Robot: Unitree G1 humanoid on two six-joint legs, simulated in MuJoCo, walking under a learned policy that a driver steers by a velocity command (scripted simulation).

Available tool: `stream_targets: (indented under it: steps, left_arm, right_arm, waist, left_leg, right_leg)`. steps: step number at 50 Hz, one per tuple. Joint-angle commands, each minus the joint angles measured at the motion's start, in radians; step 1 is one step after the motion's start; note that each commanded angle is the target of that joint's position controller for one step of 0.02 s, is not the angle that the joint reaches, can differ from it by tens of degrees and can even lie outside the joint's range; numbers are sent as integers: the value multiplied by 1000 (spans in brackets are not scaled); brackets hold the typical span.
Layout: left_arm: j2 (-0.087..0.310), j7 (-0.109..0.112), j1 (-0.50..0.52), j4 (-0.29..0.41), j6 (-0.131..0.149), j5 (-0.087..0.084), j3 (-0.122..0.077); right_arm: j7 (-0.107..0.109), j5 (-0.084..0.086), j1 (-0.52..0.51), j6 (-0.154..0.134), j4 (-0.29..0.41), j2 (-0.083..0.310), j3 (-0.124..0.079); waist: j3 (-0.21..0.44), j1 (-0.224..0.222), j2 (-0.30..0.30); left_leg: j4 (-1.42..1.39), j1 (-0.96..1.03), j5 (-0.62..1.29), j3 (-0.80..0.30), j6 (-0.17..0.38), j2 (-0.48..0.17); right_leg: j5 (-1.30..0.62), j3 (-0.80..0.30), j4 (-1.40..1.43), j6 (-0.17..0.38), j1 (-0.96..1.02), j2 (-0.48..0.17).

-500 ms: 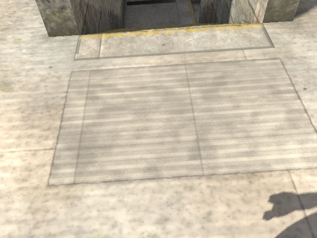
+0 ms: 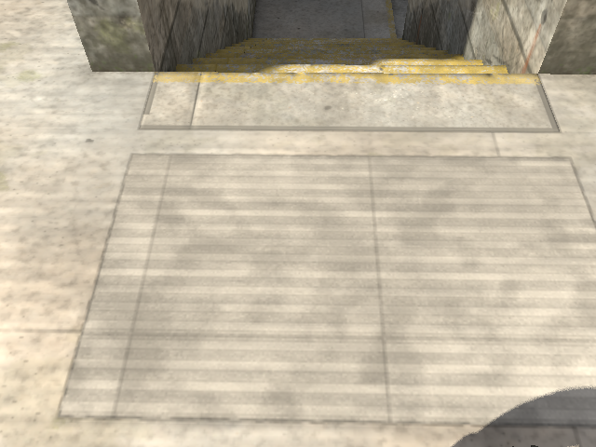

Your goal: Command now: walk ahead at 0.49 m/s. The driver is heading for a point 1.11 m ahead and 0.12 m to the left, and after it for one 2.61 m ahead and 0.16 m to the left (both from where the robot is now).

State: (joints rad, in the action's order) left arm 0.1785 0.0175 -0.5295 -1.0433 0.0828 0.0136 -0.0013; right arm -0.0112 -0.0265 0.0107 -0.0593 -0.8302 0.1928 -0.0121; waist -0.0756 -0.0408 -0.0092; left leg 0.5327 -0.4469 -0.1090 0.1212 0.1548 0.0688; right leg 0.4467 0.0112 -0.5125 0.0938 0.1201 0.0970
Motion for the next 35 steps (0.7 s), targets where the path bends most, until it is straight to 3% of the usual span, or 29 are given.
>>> stream_targets:
  steps: [1, 2, 3, 4, 6, 8, 10, 15, 20, 23, 25, 26, 27, 28, 29, 30, 31, 32, 34, 35]
  left_arm:
    - [62, -12, -90, 76, 7, -20, -20]
    - [143, -9, 8, 92, 5, 6, -32]
    - [157, -17, 104, 119, 9, 9, -40]
    - [142, -21, 132, 123, 9, 11, -41]
    - [90, -32, 110, 115, -18, 25, -32]
    - [67, -40, 123, 119, -32, 26, -29]
    - [80, -45, 214, 152, -40, 24, -32]
    - [78, -49, 441, 220, -41, 10, -26]
    - [77, -48, 589, 260, -37, 7, -19]
    - [89, -46, 618, 280, -27, 7, -23]
    - [108, -36, 511, 250, -16, 8, -35]
    - [125, -28, 372, 203, -8, 10, -47]
    - [165, -17, 193, 145, 2, 25, -66]
    - [267, -5, 31, 122, 8, 53, -93]
    - [282, -17, 29, 111, -8, 30, -103]
    - [228, -26, 132, 121, -15, 1, -93]
    - [171, -30, 222, 133, -10, -5, -78]
    - [126, -32, 264, 130, -2, 1, -66]
    - [77, -25, 252, 97, 11, 1, -49]
    - [79, -24, 221, 81, 20, 0, -49]
  right_arm:
    - [15, -10, 468, 8, -95, 251, -82]
    - [4, 23, 346, 8, -77, 204, -77]
    - [0, 26, 264, 2, -62, 143, -62]
    - [-3, 17, 242, -8, -73, 97, -50]
    - [4, 13, 268, -31, -108, 64, -34]
    - [4, 17, 321, -49, -140, 84, -35]
    - [3, 19, 357, -54, -158, 111, -39]
    - [3, 24, 462, -49, -189, 108, -28]
    - [17, 11, 555, -43, -221, 111, -21]
    - [28, 0, 557, -38, -235, 128, -24]
    - [33, 0, 516, -37, -234, 144, -28]
    - [31, 3, 500, -35, -235, 151, -29]
    - [29, 11, 481, -36, -225, 146, -26]
    - [23, 35, 501, -40, -181, 81, -8]
    - [18, 51, 585, -39, -196, 73, -17]
    - [22, 24, 501, -35, -185, 143, -37]
    - [16, 18, 416, -40, -157, 122, -35]
    - [12, 17, 385, -38, -152, 98, -33]
    - [0, -9, 399, -10, -155, 61, -31]
    - [-7, -12, 403, -1, -156, 50, -31]
  waist:
    - [355, 127, -212]
    - [202, 117, -50]
    - [79, 94, -14]
    - [4, 58, 43]
    - [-7, 5, 27]
    - [-7, -5, 5]
    - [-27, 4, -12]
    - [-35, 69, -33]
    - [-35, 120, -55]
    - [-38, 107, -64]
    - [10, 46, -77]
    - [78, -13, -68]
    - [173, -86, -48]
    - [321, -116, 91]
    - [423, -76, 234]
    - [267, -41, 87]
    - [142, -17, 53]
    - [70, 18, 25]
    - [39, 68, 51]
    - [43, 74, 55]
  left_leg:
    - [-187, 784, -169, -851, 260, -479]
    - [-286, 628, -351, -776, 238, -432]
    - [-338, 475, -366, -651, 210, -402]
    - [-376, 348, -263, -563, 174, -364]
    - [-402, 224, -104, -417, 117, -294]
    - [-418, 203, 9, -336, 108, -265]
    - [-445, 214, 47, -282, 97, -246]
    - [-430, 318, 239, -198, 29, -202]
    - [-374, 498, 365, -191, 27, -232]
    - [-311, 590, 485, -196, 43, -276]
    - [-187, 583, 727, -171, 21, -277]
    - [-40, 562, 795, -152, 7, -258]
    - [162, 424, 661, -124, -12, -224]
    - [502, 140, 244, -69, -44, -141]
    - [790, -103, -408, -97, -64, 19]
    - [824, -193, -335, -178, -51, -55]
    - [781, -200, -251, -176, -52, -90]
    - [715, -162, -204, -170, -55, -125]
    - [634, -75, -174, -163, -75, -151]
    - [620, -62, -164, -151, -82, -148]
  right_leg:
    - [68, -39, -944, -10, -660, 20]
    - [-35, -88, -923, 16, -756, -61]
    - [-111, -79, -870, 20, -759, -100]
    - [-138, -77, -800, 19, -716, -132]
    - [-157, -75, -702, -4, -610, -169]
    - [-186, -47, -647, -23, -612, -181]
    - [-265, -21, -569, -40, -685, -204]
    - [-455, 38, -305, -68, -759, -199]
    - [-461, 66, -140, -56, -778, -156]
    - [-361, 66, -76, -24, -757, -133]
    - [-278, 84, -22, 13, -583, -81]
    - [-289, 95, 33, 38, -423, -50]
    - [-322, 44, 57, 74, -167, -97]
    - [-232, -287, 66, 153, 134, -374]
    - [-238, -694, 195, 274, 256, -540]
    - [-191, -584, 225, 239, 129, -483]
    - [-228, -450, 264, 213, -21, -446]
    - [-304, -353, 304, 173, -141, -397]
    - [-401, -230, 338, 123, -259, -327]
    - [-456, -204, 345, 122, -271, -316]
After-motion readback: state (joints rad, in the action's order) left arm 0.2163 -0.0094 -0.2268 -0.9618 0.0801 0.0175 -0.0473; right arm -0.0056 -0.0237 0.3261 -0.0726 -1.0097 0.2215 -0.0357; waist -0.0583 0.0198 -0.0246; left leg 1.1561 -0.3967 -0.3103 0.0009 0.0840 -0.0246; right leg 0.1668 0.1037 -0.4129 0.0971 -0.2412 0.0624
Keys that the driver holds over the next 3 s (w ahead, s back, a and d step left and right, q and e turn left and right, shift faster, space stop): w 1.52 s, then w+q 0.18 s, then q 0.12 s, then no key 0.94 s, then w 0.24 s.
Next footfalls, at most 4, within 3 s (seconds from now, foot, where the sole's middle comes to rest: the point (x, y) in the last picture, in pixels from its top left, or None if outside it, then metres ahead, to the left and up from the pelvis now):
0.54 right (380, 438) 0.47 -0.11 -0.75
1.10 left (299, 313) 0.76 0.07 -0.75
1.66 right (366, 217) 1.06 -0.11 -0.75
2.10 left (293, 190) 1.16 0.10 -0.75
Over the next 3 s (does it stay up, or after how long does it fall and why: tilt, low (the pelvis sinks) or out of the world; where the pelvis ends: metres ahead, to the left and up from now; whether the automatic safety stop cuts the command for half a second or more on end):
stays up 1.11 0.00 0.03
